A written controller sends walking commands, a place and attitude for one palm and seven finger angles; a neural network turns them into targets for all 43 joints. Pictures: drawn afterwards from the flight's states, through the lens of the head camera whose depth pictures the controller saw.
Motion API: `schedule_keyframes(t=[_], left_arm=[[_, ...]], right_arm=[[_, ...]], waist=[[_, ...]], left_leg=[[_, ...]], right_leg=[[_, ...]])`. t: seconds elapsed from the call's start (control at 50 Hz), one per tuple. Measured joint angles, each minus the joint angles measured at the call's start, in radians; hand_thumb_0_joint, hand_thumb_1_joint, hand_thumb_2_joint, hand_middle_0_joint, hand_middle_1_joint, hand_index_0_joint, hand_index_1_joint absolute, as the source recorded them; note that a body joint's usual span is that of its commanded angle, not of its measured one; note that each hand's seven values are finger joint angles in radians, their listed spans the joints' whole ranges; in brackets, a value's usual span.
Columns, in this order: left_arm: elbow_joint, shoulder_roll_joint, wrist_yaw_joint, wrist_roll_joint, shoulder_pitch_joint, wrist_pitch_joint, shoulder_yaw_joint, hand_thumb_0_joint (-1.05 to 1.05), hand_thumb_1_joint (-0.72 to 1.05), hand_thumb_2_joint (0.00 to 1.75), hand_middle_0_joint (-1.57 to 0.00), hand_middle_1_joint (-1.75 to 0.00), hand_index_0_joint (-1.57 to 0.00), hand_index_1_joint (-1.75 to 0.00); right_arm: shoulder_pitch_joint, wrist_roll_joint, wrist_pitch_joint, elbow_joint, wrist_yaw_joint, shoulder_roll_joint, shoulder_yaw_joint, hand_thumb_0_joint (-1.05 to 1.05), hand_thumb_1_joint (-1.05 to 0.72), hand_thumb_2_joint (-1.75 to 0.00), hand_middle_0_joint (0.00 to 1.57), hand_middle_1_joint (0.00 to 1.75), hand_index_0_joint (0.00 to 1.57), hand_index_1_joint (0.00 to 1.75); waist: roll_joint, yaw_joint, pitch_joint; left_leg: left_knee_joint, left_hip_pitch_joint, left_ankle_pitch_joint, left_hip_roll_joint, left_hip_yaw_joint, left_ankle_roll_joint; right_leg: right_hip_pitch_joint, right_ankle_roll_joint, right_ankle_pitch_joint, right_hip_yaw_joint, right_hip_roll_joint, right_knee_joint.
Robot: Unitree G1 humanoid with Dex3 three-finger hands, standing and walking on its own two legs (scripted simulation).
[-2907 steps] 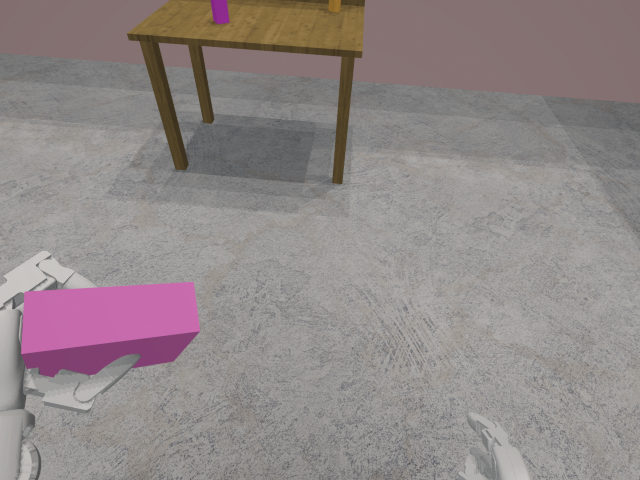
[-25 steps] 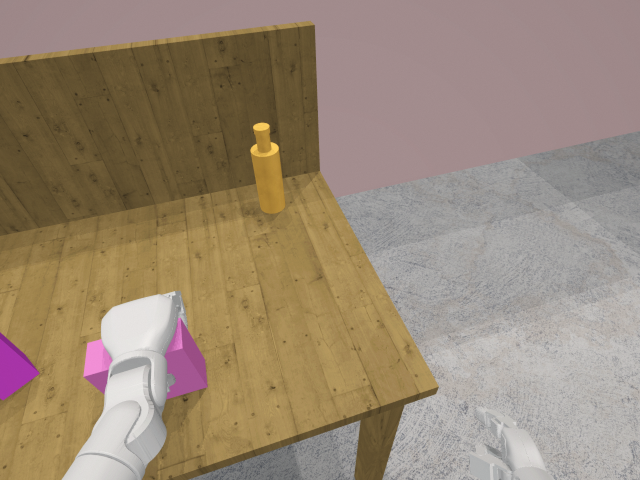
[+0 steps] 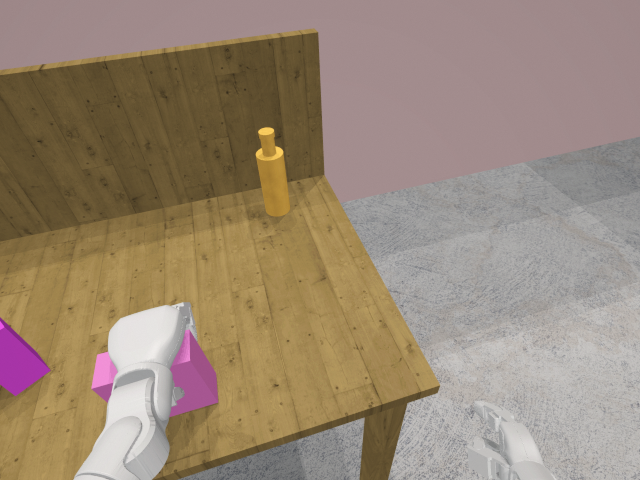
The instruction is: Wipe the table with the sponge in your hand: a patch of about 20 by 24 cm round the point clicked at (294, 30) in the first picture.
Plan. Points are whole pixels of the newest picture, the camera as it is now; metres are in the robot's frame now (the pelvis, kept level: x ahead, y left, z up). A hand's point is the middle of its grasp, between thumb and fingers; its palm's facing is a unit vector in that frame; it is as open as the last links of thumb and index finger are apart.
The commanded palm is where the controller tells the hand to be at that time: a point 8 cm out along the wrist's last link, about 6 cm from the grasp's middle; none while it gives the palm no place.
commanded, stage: lift the sponge slowly off the table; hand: left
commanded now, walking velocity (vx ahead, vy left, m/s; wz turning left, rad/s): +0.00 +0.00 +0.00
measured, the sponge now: (167, 387) +0.25 +0.26 -0.05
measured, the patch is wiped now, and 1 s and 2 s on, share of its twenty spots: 1.00 1.00 1.00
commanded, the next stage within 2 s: bring the sponge back beside the body in 1.72 s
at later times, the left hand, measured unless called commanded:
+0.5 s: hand (164, 350) +0.26 +0.24 +0.04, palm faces -0.02 -0.11 -0.99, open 9.1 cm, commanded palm +0.23 +0.23 +0.11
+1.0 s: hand (160, 337) +0.25 +0.23 +0.08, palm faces +0.03 -0.12 -0.99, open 9.1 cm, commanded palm +0.23 +0.23 +0.14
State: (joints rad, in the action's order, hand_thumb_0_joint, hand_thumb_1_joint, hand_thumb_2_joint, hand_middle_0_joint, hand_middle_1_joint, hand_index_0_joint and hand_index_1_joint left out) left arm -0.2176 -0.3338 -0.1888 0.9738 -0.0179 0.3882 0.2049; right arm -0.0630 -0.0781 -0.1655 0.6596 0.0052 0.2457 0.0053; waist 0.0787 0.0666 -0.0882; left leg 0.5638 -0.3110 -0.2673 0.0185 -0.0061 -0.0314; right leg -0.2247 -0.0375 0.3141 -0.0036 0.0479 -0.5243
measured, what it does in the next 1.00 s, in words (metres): stands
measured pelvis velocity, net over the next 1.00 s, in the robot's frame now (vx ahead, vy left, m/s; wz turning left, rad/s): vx -0.01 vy -0.02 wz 0.00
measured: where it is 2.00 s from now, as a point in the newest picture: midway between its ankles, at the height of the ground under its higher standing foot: outside the picture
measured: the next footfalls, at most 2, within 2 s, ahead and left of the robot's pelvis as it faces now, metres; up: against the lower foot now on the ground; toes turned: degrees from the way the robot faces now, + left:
none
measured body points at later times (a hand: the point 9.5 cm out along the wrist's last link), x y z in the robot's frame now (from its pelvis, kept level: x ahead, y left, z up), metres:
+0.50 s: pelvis -0.01 -0.01 +0.00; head -0.04 -0.05 +0.45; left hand +0.25 +0.24 +0.10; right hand +0.22 -0.22 -0.08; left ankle +0.02 +0.10 -0.73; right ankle -0.02 -0.10 -0.73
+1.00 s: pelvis -0.01 -0.02 +0.01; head -0.04 -0.06 +0.45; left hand +0.25 +0.23 +0.13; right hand +0.24 -0.23 -0.07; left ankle +0.02 +0.10 -0.73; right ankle -0.02 -0.10 -0.73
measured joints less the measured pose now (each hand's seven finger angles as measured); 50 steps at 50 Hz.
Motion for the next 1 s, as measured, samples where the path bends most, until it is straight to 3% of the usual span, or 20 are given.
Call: schedule_keyframes(t=[0.54,0.82,1.0], left_arm=[[0.016,-0.025,0.066,-0.019,0.066,0.003,-0.012,0.0,-0.45,1.08,-0.84,-1.45,-0.85,-1.43],[0.123,-0.04,0.111,-0.03,0.021,-0.004,-0.017,0.0,-0.44,1.08,-0.84,-1.45,-0.85,-1.42],[0.179,-0.05,0.126,-0.038,0.018,0.05,-0.014,0.0,-0.44,1.08,-0.84,-1.45,-0.85,-1.42]], right_arm=[[0.039,0.003,0.026,0.029,0.028,0.0,0.013,0.01,-0.91,-0.9,0.2,0.3,0.19,0.3],[0.044,0.008,0.033,0.025,0.024,0.017,0.008,0.01,-0.91,-0.9,0.2,0.3,0.19,0.3],[0.07,0.004,0.026,0.026,0.016,0.016,0.016,0.01,-0.91,-0.9,0.2,0.3,0.19,0.3]], waist=[[0.008,0.013,0.042],[0.015,0.018,0.049],[0.022,0.026,0.05]], left_leg=[[-0.072,0.077,0.047,-0.009,-0.013,0.018],[-0.1,0.116,0.051,-0.013,-0.008,0.023],[-0.119,0.14,0.06,-0.012,-0.008,0.024]], right_leg=[[0.071,-0.018,-0.037,-0.009,0.009,0.057],[0.108,-0.023,-0.044,-0.002,0.014,0.084],[0.128,-0.024,-0.049,-0.001,0.013,0.097]])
